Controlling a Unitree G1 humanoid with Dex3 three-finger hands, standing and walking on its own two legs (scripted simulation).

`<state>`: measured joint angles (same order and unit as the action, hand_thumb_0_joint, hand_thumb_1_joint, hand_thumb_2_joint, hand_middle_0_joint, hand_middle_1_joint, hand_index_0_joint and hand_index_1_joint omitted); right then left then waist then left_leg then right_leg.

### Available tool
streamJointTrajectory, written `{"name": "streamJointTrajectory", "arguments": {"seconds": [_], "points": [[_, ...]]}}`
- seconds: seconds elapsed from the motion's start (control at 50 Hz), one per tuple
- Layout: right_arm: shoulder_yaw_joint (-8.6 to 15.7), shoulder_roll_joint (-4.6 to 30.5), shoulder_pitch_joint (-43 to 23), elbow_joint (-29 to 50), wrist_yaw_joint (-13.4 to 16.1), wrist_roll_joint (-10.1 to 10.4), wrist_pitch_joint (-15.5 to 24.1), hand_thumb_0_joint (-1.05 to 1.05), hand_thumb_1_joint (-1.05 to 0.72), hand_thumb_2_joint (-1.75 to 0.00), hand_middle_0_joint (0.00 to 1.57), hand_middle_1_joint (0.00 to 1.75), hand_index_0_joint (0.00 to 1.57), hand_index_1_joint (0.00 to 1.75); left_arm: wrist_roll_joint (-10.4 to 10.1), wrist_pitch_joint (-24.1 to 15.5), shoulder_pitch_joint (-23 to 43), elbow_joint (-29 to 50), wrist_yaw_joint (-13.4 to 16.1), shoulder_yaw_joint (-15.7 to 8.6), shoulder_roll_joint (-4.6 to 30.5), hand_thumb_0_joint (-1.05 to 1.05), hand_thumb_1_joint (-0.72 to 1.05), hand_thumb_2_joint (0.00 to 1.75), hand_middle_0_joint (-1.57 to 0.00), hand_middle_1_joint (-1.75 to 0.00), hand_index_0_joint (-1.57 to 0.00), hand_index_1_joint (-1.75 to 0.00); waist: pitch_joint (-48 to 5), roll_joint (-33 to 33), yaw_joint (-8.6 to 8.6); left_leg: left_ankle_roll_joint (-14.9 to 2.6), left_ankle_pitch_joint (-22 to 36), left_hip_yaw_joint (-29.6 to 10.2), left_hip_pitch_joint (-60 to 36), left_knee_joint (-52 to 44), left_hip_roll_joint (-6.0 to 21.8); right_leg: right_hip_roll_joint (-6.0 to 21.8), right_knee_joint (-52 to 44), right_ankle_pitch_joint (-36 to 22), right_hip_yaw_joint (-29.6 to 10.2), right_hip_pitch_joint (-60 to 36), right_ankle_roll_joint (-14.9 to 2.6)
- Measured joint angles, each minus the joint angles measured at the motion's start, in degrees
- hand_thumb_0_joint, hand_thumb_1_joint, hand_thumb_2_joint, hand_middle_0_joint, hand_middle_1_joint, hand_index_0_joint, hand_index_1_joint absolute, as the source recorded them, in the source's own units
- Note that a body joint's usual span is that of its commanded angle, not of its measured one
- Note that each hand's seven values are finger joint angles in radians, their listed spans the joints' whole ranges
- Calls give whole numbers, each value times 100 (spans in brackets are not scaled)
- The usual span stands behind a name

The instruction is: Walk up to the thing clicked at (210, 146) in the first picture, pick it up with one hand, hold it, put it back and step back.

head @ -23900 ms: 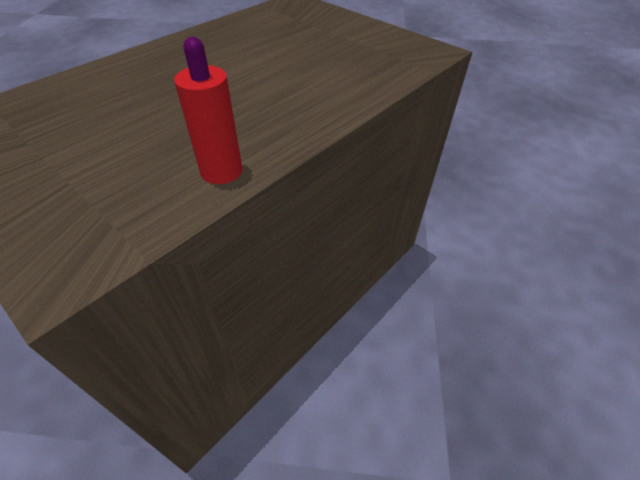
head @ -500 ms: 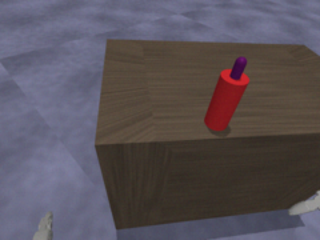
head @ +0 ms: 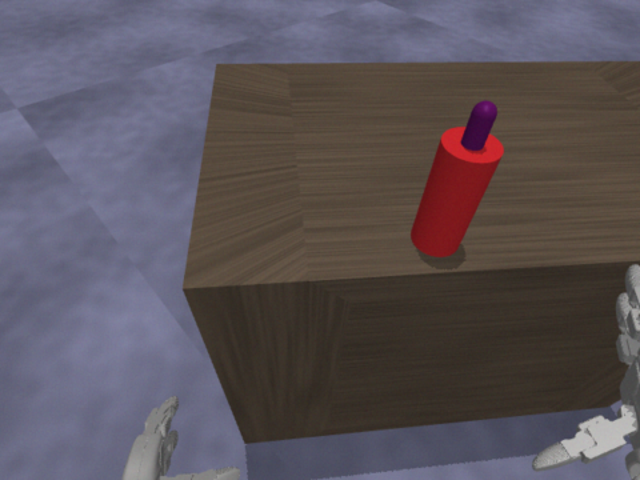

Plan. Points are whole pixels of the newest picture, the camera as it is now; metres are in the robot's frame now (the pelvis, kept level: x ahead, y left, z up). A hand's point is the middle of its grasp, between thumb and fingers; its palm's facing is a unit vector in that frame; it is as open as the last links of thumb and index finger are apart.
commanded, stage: home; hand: right
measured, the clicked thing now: (457, 181) +0.44 -0.20 +0.14
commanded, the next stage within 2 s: none
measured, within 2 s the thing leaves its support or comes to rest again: neither
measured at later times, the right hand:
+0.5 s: hand (437, 442) +0.19 -0.17 -0.11, palm faces +0.10 +0.98 -0.20, open 17.5 cm
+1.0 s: hand (449, 454) +0.17 -0.19 -0.13, palm faces -0.05 +0.95 -0.29, open 17.5 cm
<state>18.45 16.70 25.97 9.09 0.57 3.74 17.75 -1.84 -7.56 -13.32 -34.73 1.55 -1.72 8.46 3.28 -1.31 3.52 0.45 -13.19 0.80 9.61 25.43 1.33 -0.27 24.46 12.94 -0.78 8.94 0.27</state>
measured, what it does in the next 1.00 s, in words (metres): stands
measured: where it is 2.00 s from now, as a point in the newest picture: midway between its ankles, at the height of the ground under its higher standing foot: outside the picture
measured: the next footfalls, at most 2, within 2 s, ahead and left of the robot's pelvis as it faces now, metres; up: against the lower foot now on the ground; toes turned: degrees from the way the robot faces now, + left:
none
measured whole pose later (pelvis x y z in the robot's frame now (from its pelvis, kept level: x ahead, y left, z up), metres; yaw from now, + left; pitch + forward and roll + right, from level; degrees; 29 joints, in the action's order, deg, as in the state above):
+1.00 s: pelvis +0.03 +0.00 -0.01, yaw +1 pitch +1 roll +0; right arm -0.5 14.1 12.3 -39.1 1.9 -2.4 3.2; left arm 1.8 -0.2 -10.7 -41.9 0.8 0.1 15.0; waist 1.1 -0.2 -0.1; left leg 0.1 -16.8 -0.1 13.5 29.7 0.2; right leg 0.9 29.7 17.6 0.2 12.8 0.6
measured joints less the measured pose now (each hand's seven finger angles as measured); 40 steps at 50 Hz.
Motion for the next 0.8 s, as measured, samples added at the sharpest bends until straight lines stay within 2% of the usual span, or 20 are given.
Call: {"name": "streamJointTrajectory", "arguments": {"seconds": [0.08, 0.16, 0.24, 0.36, 0.42, 0.54, 0.68, 0.8], "points": [[-583, -287, 266, -284, -103, -122, -259, -2, 58, -3, 5, 5, 6, 5, 82, -7, 56, 33, -52, -113, -84, 0, 23, 56, -14, -20, -15, -20, 41, -51, -54, 36, -4, 2, 34, -37, 40, -39, -19, 8, -1, 49, -33], [-839, -385, 299, -739, -61, -203, -467, -2, 58, -4, 6, 5, 6, 5, 85, 17, 31, -3, 31, -260, 104, 0, 47, 68, -16, -23, -17, -23, 17, -51, -99, 53, -40, 22, 6, -64, 55, -54, -22, 48, -20, 41, -50], [-1036, -402, 96, -1484, 52, -221, -613, -2, 59, -3, 6, 5, 6, 5, 41, 77, 151, -115, 119, -85, 259, 1, 67, 78, -18, -26, -18, -26, -12, 46, -166, 35, -95, 16, 75, -8, 25, -24, 35, 109, -13, 104, -32], [-1612, -590, -356, -2592, 51, -313, -877, -2, 59, -3, 5, 4, 6, 5, 100, 86, 333, -189, 101, 198, 143, 1, 83, 86, -19, -28, -19, -28, -58, 204, -265, -5, -164, 9, 260, 95, -27, 29, 127, 181, -6, 274, 10], [-1683, -720, -544, -3043, 153, -362, -935, -2, 57, -3, 5, 5, 6, 5, 162, 152, 346, -289, 88, 297, 172, 1, 86, 88, -19, -29, -20, -29, -79, 226, -293, -18, -212, 14, 317, 149, -56, 58, 223, 253, -11, 349, 24], [-1645, -730, -1073, -3916, 301, -374, -1123, -2, 56, -4, 6, 5, 6, 5, 201, 348, 258, -446, 116, 288, 276, 1, 89, 90, -20, -30, -20, -29, -85, 211, -310, -33, -344, 17, 517, 364, -84, 87, 470, 405, -15, 560, 40], [-1723, -653, -1262, -3971, 434, -363, -1262, -2, 55, -4, 5, 5, 6, 5, 183, 520, 5, -489, 141, 188, 386, 1, 90, 90, -20, -30, -20, -30, -256, 91, -356, -23, -406, -28, 476, 381, -94, 97, 485, 483, 32, 500, 34], [-1778, -717, -1311, -4099, 450, -346, -1370, -1, 54, -5, 5, 5, 6, 5, 123, 676, -26, -410, 110, 176, 389, 1, 91, 90, -20, -30, -20, -30, -331, 96, -377, -22, -411, -93, 419, 376, -107, 110, 444, 492, 98, 401, 30]]}}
